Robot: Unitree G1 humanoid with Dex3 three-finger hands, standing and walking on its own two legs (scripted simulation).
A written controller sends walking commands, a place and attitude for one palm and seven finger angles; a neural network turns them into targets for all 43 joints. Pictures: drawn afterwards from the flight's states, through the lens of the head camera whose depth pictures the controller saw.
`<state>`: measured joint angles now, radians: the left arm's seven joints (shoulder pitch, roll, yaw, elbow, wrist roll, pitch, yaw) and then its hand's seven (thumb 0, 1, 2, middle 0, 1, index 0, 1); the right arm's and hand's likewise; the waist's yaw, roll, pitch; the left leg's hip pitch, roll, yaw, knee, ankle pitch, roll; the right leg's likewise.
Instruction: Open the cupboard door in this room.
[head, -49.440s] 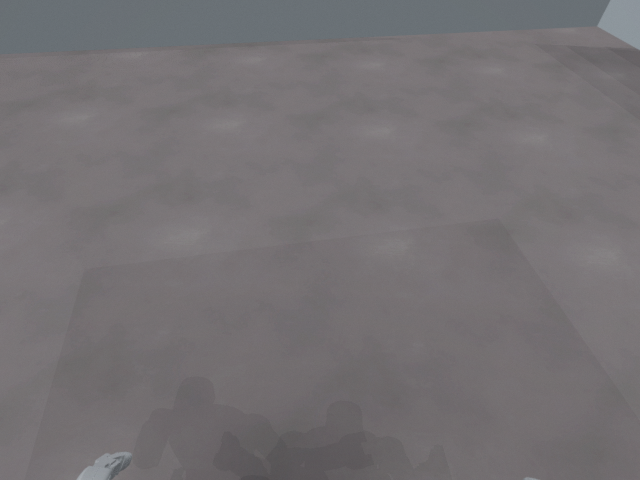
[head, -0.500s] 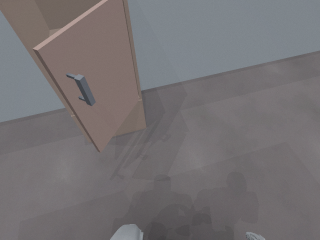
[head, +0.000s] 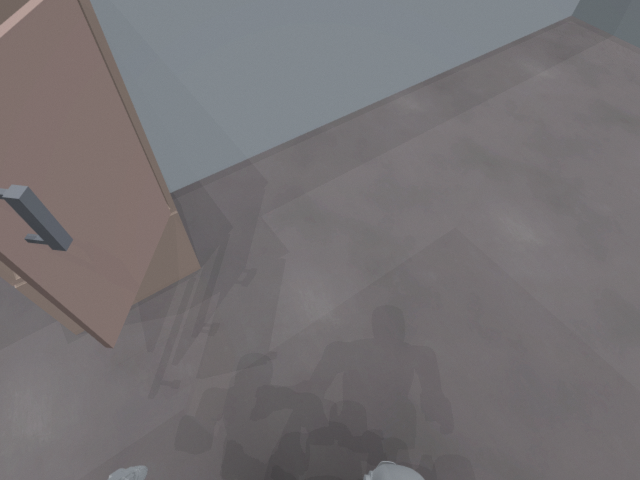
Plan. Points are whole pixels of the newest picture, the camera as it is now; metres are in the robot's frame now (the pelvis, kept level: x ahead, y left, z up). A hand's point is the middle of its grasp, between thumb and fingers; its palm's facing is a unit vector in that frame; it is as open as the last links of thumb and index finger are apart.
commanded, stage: walk to a spot facing it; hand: left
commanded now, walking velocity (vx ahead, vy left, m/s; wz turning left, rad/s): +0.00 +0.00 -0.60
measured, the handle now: (27, 218) +0.42 +0.45 +0.02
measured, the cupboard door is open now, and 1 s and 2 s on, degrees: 48 48 48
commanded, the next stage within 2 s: turn to face it in 1.84 s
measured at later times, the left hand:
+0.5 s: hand (206, 457) +0.16 +0.18 -0.18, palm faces -0.23 -0.96 -0.16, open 7.4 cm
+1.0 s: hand (367, 294) +0.44 -0.06 -0.17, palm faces -0.58 -0.79 -0.18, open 7.4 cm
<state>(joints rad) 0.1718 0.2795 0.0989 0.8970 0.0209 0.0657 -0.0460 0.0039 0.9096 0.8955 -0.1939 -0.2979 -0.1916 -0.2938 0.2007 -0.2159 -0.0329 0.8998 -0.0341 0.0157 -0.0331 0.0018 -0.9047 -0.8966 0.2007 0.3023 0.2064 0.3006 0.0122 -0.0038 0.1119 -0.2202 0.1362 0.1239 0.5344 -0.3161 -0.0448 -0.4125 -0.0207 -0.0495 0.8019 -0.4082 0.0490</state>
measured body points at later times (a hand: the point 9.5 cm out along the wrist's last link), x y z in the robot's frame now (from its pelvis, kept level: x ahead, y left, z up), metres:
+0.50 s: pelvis +0.06 +0.00 -0.01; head +0.10 +0.01 +0.44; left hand +0.17 +0.23 -0.16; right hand +0.08 -0.27 -0.13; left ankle +0.09 +0.10 -0.74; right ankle +0.00 -0.12 -0.72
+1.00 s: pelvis +0.21 -0.13 -0.02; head +0.25 -0.16 +0.42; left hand +0.47 -0.02 -0.16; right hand -0.01 -0.23 -0.16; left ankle +0.14 +0.08 -0.64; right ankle +0.24 -0.18 -0.74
